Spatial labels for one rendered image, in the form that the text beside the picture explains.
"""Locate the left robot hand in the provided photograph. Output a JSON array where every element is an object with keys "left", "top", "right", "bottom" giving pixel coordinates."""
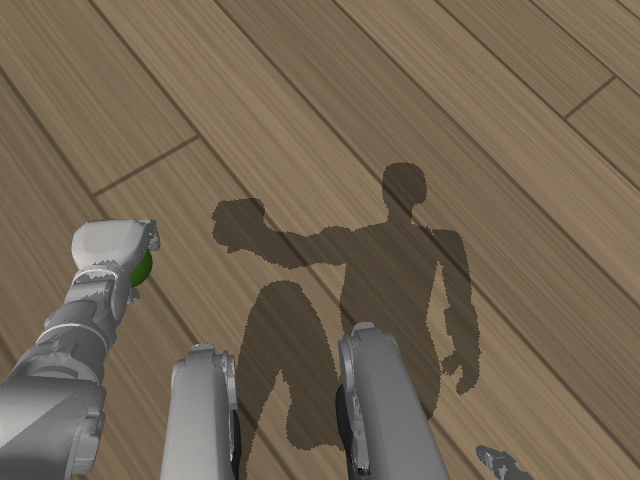
[{"left": 71, "top": 219, "right": 160, "bottom": 303}]

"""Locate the right robot foot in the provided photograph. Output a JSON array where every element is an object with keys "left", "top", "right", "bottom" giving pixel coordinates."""
[{"left": 335, "top": 384, "right": 371, "bottom": 480}]

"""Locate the left robot arm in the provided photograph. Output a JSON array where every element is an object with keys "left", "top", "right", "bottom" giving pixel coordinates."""
[{"left": 0, "top": 264, "right": 131, "bottom": 480}]

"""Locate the right robot hand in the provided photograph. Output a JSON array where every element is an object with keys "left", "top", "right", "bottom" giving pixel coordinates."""
[{"left": 476, "top": 445, "right": 534, "bottom": 480}]

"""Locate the ball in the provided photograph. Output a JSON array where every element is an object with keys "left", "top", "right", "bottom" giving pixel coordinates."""
[{"left": 129, "top": 249, "right": 153, "bottom": 287}]

